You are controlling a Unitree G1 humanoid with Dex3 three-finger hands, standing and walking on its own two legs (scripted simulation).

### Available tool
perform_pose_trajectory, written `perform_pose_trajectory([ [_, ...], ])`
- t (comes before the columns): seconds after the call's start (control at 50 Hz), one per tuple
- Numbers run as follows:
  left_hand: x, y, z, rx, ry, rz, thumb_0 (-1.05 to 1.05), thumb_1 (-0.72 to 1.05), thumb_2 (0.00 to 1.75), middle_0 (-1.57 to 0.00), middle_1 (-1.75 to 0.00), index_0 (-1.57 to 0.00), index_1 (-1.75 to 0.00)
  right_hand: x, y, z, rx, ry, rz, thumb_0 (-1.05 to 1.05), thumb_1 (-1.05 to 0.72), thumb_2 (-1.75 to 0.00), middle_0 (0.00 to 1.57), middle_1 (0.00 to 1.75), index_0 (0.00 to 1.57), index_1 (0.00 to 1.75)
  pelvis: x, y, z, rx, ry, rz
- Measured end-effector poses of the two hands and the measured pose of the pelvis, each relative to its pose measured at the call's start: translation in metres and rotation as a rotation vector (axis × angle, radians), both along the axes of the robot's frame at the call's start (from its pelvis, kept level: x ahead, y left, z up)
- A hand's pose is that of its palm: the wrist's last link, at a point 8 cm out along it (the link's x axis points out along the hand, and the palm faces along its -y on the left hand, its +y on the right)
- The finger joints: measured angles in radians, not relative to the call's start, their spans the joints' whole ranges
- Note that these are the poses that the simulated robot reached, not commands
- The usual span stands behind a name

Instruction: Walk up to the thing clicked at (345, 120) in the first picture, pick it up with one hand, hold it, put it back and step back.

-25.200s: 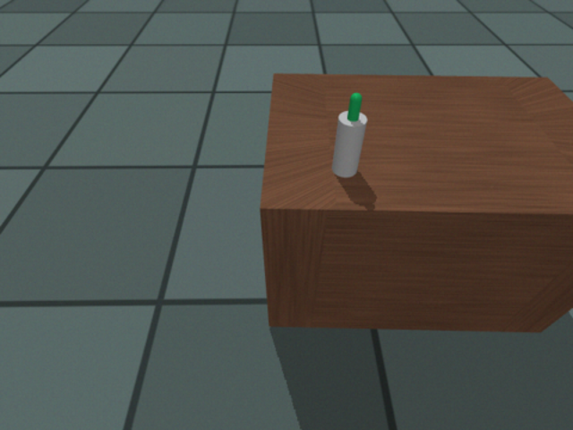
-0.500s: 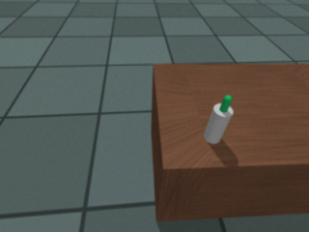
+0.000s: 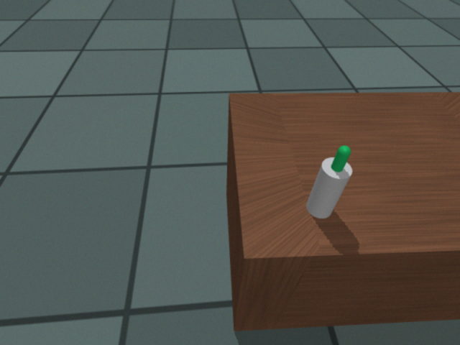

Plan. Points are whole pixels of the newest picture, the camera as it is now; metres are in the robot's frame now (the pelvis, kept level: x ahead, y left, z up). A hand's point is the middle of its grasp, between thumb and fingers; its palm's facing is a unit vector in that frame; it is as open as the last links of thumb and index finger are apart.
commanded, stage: home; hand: right
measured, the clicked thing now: (330, 181) +0.48 -0.24 -0.02
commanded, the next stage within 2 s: stand in 0.24 s
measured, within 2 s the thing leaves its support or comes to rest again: neither
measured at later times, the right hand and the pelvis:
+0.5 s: hand out of the picture +0.08 -0.26 -0.16, palm faces -0.03 +0.93 -0.36, open 16.0 cm; pelvis +0.01 +0.00 +0.00, yaw +1 degrees
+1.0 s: hand out of the picture +0.08 -0.26 -0.16, palm faces -0.04 +0.93 -0.35, open 7.6 cm; pelvis +0.01 -0.01 +0.00, yaw +1 degrees
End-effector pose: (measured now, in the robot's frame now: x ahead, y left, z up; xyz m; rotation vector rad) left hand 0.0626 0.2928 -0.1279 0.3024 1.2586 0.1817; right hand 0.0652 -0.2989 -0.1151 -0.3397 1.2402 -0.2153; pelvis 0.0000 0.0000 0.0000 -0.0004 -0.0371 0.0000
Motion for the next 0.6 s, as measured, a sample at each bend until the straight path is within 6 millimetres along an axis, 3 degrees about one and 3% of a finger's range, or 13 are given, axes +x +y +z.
perform_pose_trajectory([
  [0.42, 0.005, 0.000, 0.003, 0.007, -0.002, 0.013, 0.00, 0.90, 0.90, -0.21, -0.30, -0.21, -0.29, 0.009, 0.000, -0.002, 0.009, 0.003, 0.006, 0.00, 0.47, -0.10, 0.09, 0.08, 0.08, 0.09, 0.007, -0.002, 0.000, 0.002, 0.004, 0.008],
  [0.5, 0.003, 0.000, 0.003, 0.009, -0.001, 0.016, 0.00, 0.90, 0.90, -0.21, -0.30, -0.21, -0.29, 0.010, -0.001, -0.002, 0.011, 0.000, 0.007, 0.00, 0.35, -0.23, 0.14, 0.16, 0.13, 0.17, 0.007, -0.003, 0.000, 0.002, 0.003, 0.009],
  [0.6, 0.001, -0.001, 0.004, 0.011, 0.000, 0.019, 0.00, 0.90, 0.90, -0.21, -0.30, -0.21, -0.30, 0.011, -0.001, -0.002, 0.012, -0.003, 0.010, 0.00, 0.07, -0.50, 0.18, 0.24, 0.17, 0.24, 0.007, -0.004, 0.001, 0.002, 0.002, 0.011],
])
